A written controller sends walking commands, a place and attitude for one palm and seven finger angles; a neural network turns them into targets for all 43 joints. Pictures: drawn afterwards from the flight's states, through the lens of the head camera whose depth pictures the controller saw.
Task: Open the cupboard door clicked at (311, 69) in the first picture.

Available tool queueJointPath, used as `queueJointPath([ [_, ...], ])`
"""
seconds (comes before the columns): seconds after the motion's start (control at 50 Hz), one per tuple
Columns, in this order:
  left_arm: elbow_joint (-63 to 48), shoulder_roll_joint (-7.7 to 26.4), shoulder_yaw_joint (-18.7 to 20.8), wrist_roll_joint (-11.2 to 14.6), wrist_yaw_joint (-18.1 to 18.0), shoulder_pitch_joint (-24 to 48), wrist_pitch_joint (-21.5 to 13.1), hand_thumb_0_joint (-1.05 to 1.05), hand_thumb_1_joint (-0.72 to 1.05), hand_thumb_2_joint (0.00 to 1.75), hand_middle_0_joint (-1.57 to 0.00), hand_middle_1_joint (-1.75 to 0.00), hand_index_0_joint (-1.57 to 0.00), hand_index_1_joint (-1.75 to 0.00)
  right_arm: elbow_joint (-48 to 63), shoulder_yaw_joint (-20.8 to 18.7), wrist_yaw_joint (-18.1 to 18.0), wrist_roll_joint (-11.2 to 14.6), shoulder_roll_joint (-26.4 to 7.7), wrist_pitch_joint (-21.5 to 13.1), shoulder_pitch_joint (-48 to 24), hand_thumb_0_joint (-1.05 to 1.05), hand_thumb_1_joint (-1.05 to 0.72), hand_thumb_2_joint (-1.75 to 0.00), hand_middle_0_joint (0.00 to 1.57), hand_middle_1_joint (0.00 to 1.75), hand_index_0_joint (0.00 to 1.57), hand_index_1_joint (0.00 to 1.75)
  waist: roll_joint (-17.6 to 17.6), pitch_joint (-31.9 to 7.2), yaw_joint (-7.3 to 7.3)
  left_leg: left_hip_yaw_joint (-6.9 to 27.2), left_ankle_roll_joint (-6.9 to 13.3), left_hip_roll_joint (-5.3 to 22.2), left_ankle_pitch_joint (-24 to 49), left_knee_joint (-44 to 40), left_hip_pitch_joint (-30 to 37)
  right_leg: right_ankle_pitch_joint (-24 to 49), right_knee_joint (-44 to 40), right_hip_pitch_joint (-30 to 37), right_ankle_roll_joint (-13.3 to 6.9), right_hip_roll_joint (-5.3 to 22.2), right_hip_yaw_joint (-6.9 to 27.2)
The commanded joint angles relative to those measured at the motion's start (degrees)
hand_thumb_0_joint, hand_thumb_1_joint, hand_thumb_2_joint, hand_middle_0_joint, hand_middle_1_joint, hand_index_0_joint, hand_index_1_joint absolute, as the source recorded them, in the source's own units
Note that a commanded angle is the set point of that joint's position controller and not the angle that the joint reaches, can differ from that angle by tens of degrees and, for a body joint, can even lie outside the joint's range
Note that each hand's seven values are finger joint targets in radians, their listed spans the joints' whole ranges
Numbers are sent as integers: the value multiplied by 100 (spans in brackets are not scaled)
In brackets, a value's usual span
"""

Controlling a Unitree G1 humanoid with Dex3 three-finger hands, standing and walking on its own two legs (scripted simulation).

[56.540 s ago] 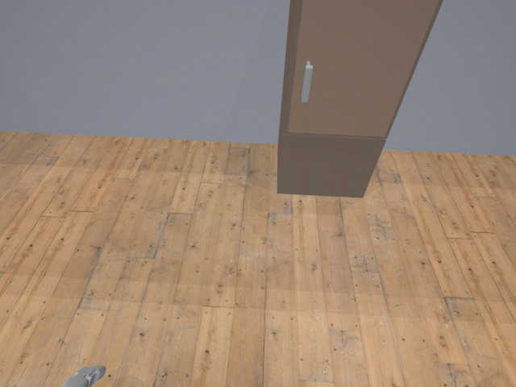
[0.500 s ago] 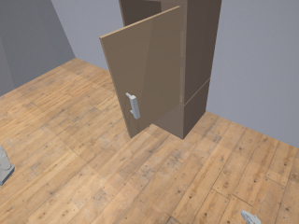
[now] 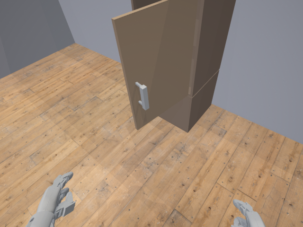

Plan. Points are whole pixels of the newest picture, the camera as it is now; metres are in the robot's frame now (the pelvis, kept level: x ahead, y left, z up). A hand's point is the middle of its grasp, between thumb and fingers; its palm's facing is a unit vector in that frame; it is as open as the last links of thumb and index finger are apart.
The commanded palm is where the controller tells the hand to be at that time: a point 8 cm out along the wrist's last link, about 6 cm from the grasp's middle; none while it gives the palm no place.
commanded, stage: let the arm hang, fingers relaxed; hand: left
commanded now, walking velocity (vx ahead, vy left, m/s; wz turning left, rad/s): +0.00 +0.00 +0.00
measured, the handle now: (141, 95) +0.68 +0.09 -0.09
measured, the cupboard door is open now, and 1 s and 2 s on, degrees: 80 80 80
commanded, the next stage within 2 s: look to check the result in 0.92 s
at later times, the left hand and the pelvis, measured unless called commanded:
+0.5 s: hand out of the picture -0.03 +0.23 -0.15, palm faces +0.02 -0.95 -0.30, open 7.3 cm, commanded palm none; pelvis -0.01 +0.02 +0.01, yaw +0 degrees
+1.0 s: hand out of the picture +0.05 +0.20 -0.16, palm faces +0.00 -0.98 -0.22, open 7.3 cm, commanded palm none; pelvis +0.01 +0.01 +0.02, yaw -1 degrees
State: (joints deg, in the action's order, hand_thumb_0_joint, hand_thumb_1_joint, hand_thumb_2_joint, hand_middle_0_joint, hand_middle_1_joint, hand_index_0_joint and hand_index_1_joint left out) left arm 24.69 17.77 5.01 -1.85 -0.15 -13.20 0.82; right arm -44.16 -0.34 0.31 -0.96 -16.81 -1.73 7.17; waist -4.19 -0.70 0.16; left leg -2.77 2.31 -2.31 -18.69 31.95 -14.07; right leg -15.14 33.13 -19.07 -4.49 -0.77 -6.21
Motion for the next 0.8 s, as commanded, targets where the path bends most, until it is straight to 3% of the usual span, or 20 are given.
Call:
queueJointPath([
  [0.0, 629, 528, -130, 45, -27, 131, -141, 0, 90, 90, -20, -30, -20, -30, 160, -129, -71, -59, -694, 18, 170, 0, -90, -90, 20, 30, 20, 30, 1161, -349, -26, 1020, 127, 786, 1879, -751, -57, 1512, -571, 905, 69, 827, 1050],
  [0.06, 1480, 402, -232, 69, -92, 52, -89, 0, 90, 90, -20, -30, -20, -30, -227, -4, -92, -62, -509, 50, 104, 0, -90, -90, 20, 30, 20, 30, 43, -413, -141, 1055, 130, 843, 1681, -1140, -150, 913, -764, 1379, 209, 654, 972],
  [0.12, 2267, 246, -304, 97, -109, -110, -104, 0, 90, 90, -20, -30, -20, -30, -658, 63, -136, -37, -235, 103, 298, 0, -90, -90, 20, 30, 20, 30, -521, -435, -117, 880, 52, 725, 972, -1309, -55, 700, -1092, 1554, 164, 689, 995],
  [0.14, 2455, 247, -303, 91, -118, -157, -115, 0, 90, 90, -20, -30, -20, -30, -757, 58, -155, -21, -231, 116, 386, 0, -90, -90, 20, 30, 20, 30, -395, -378, -119, 888, 39, 734, 899, -1315, -7, 697, -1182, 1550, 148, 685, 960],
  [0.18, 2721, 81, -233, 82, -130, -170, -114, 0, 90, 90, -20, -30, -20, -30, -960, -5, -183, -51, -138, 144, 541, 0, -90, -90, 20, 30, 20, 30, -750, -250, -97, 917, 55, 753, 487, -1468, -125, 557, -1289, 1553, 110, 671, 860],
  [0.22, 3009, 85, -280, 102, -120, -171, -118, 0, 90, 90, -20, -30, -20, -30, -1147, -5, -191, -34, -115, 166, 677, 0, -90, -90, 20, 30, 20, 30, -735, -15, -88, 936, 41, 772, 196, -1607, -274, 481, -1350, 1528, 105, 657, 831],
  [0.24, 3105, 129, -264, 90, -117, -146, -127, 0, 90, 90, -20, -30, -20, -30, -1189, -30, -201, -11, -141, 165, 770, 0, -90, -90, 20, 30, 20, 30, -339, 121, -91, 979, 56, 825, 216, -1634, -280, 483, -1395, 1489, 107, 649, 789],
  [0.28, 3338, 77, -299, 102, -109, -113, -133, 0, 90, 90, -20, -30, -20, -30, -1348, -48, -217, -10, -153, 158, 905, 0, -90, -90, 20, 30, 20, 30, -9, 309, -65, 1017, 74, 850, 122, -1713, -294, 401, -1455, 1388, 100, 663, 839],
  [0.4, 3720, 62, -330, 110, -125, -185, -126, 0, 90, 90, -20, -30, -20, -30, -1670, -60, -226, -15, -183, 152, 1177, 0, -90, -90, 20, 30, 20, 30, 579, 621, -34, 1026, 127, 856, -225, -1852, -262, 65, -1538, 1104, 114, 659, 931],
  [0.52, 3853, 103, -330, 103, -143, -203, -152, 0, 90, 90, -20, -30, -20, -30, -1832, -68, -219, -8, -186, 121, 1158, 0, -90, -90, 20, 30, 20, 30, 653, 517, -22, 939, 146, 829, -32, -1807, -52, 101, -1551, 993, 125, 681, 1009],
  [0.78, 3936, 116, -329, 110, -161, -66, -210, 0, 90, 90, -20, -30, -20, -30, -1990, -35, -237, -2, -113, 45, 958, 0, -90, -90, 20, 30, 20, 30, 276, 416, -25, 826, 65, 846, 951, -1731, 256, 760, -1513, 1135, 118, 756, 983],
])
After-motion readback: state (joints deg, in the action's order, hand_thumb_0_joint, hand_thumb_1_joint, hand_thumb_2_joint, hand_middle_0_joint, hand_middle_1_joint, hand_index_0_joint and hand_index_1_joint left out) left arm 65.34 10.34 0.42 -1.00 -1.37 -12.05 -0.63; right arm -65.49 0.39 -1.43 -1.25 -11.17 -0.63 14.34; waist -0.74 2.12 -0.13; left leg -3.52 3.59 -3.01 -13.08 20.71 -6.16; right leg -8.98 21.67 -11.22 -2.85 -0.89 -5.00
